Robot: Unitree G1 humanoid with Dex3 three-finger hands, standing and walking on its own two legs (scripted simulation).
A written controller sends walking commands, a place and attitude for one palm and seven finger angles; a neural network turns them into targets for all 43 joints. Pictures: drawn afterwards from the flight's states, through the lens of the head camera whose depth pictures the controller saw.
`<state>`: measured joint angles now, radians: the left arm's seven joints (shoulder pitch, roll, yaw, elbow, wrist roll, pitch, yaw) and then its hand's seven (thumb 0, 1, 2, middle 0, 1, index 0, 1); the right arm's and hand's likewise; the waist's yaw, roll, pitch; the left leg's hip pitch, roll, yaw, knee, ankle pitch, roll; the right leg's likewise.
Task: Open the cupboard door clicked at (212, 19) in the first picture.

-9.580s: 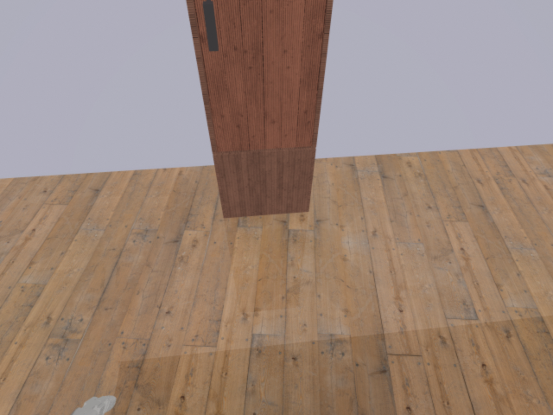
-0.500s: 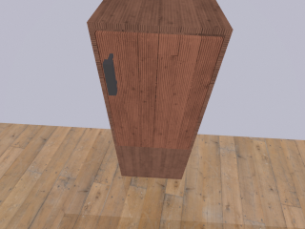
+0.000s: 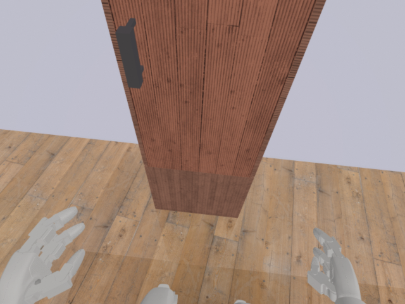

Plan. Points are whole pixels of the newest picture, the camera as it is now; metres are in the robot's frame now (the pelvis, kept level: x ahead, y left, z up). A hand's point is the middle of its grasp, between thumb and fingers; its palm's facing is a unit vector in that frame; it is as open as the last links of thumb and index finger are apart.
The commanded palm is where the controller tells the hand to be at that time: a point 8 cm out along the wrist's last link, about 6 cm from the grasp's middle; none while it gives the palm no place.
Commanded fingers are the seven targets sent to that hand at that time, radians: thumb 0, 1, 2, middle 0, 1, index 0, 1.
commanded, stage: raise the hand with hooked fingers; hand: left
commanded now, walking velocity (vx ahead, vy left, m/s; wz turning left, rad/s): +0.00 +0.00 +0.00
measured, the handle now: (133, 53) +0.55 +0.20 +0.18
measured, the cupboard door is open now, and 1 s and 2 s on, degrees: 0 0 0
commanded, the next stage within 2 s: move the hooked fingers beside the handle in 1.66 s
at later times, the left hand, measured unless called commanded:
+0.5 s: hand (34, 209) +0.23 +0.29 +0.10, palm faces +0.04 -1.00 -0.05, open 11.7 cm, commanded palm +0.20 +0.33 +0.12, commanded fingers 0.00 -0.22 0.42 -0.28 -1.02 -0.28 -1.02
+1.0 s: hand (16, 156) +0.28 +0.31 +0.17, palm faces +0.03 -1.00 -0.07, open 13.9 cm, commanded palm +0.26 +0.36 +0.19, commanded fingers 0.00 -0.50 0.30 -0.30 -1.20 -0.30 -1.20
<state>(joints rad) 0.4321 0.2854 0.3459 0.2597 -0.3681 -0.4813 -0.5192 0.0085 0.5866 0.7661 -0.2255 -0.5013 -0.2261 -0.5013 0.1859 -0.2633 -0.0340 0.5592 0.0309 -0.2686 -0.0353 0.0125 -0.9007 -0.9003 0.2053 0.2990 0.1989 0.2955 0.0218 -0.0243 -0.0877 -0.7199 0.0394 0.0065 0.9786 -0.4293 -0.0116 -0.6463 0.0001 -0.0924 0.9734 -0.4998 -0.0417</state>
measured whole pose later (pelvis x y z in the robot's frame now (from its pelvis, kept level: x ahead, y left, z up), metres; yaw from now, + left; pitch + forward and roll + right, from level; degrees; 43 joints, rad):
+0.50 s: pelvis +0.01 +0.03 +0.02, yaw +0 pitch +8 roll -2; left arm 0.28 0.36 0.42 0.11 -0.42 -0.25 -0.46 0.00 0.01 0.52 -0.26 -0.87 -0.26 -0.87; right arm 0.30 -0.26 0.02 0.59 0.05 -0.26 -0.07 0.02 -0.90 -0.90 0.21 0.30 0.20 0.30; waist 0.01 0.03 -0.08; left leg -0.60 0.03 0.02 0.85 -0.39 0.03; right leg -0.51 0.00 -0.08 0.79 -0.42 0.00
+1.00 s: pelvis +0.01 +0.04 +0.05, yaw +0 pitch +1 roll -2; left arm -0.01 0.43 0.40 0.16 -0.33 0.00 -0.44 -0.01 -0.47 0.31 -0.30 -1.18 -0.30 -1.18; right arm 0.24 -0.25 0.09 0.59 0.06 -0.24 -0.11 0.01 -0.90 -0.90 0.21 0.30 0.20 0.30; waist 0.04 0.03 -0.03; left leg -0.37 0.00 0.03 0.65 -0.30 0.05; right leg -0.27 -0.03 -0.07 0.58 -0.33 0.02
